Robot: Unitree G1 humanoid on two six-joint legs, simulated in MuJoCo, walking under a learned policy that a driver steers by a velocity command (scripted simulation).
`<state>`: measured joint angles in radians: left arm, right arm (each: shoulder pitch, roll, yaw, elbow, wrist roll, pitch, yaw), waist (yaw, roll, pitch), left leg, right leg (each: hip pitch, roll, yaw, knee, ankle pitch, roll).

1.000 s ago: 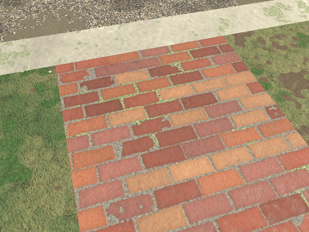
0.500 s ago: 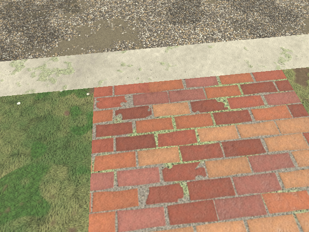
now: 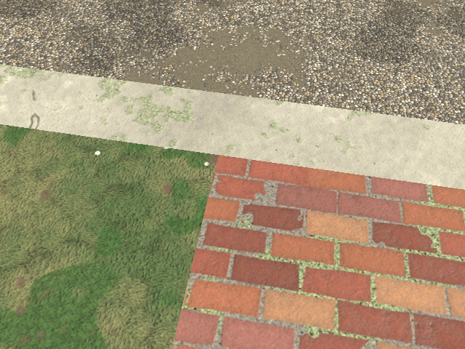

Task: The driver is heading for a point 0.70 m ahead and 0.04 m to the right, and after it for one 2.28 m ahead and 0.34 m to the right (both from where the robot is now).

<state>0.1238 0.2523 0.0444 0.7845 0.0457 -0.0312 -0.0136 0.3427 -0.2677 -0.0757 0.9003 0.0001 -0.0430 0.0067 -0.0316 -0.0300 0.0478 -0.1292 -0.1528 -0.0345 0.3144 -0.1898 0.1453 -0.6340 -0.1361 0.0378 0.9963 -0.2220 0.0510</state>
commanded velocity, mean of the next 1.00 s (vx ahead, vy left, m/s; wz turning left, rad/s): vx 0.50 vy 0.00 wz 0.16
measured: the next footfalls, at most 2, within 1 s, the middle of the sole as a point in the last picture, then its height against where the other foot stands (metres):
right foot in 0.28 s outside the picture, level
left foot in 0.78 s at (183, 322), level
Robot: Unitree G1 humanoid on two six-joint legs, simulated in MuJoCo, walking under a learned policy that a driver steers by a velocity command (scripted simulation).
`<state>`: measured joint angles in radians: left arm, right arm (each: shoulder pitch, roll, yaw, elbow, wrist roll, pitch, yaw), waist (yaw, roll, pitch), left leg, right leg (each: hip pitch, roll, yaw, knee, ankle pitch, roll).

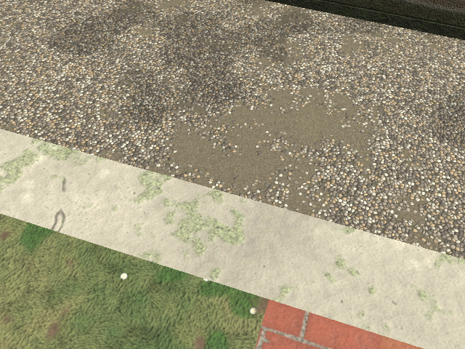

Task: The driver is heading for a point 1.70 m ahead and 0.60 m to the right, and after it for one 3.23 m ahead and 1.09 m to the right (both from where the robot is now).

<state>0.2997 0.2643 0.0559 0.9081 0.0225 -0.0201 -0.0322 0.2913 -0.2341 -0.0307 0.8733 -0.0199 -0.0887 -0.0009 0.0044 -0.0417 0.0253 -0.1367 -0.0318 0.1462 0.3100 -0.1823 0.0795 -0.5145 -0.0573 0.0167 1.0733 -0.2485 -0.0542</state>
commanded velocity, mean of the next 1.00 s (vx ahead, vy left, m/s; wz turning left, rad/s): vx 0.50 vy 0.00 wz -0.51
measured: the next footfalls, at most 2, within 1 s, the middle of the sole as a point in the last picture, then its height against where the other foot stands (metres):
right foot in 0.34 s outside the picture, level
left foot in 0.86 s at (255, 313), level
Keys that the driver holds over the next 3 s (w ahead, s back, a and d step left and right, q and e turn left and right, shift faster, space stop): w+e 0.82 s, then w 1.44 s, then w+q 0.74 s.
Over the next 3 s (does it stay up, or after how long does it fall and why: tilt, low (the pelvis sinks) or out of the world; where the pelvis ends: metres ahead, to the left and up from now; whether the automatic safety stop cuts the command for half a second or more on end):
stays up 0.70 -0.32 -0.03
